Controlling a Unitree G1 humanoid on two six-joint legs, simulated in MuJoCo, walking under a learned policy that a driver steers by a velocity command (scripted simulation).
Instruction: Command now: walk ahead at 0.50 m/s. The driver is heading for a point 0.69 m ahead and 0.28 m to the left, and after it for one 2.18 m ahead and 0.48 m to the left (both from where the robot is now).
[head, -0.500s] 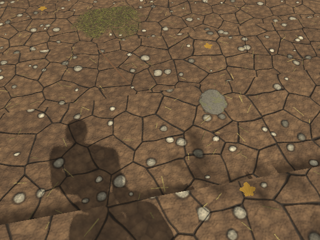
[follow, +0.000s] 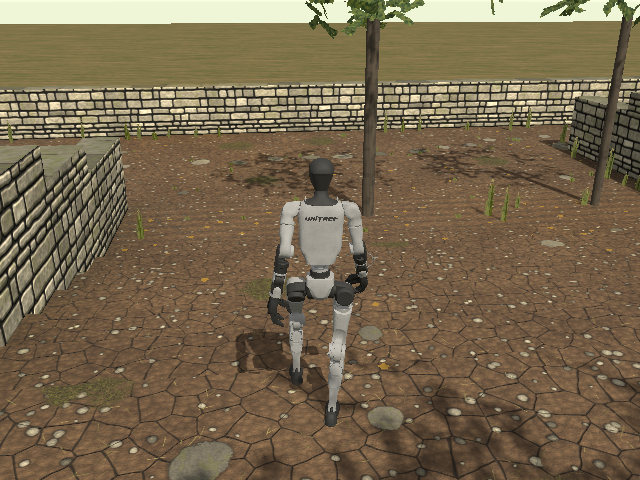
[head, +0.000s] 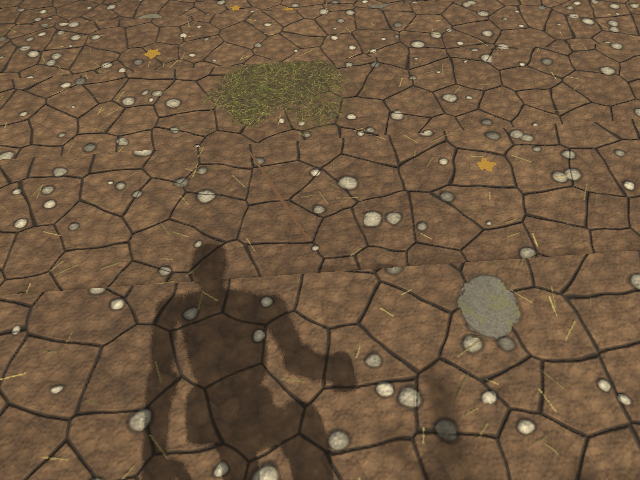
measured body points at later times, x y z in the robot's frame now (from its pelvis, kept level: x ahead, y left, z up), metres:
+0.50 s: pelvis +0.25 +0.03 +0.01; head +0.26 +0.05 +0.46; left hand +0.38 +0.29 -0.13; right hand +0.19 -0.22 -0.12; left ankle +0.17 +0.08 -0.74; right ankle +0.39 -0.14 -0.67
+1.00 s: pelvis +0.58 -0.03 -0.17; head +0.61 -0.04 +0.28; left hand +0.55 +0.23 -0.30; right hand +0.70 -0.27 -0.32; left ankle +0.47 +0.06 -0.72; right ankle +0.62 -0.11 -0.90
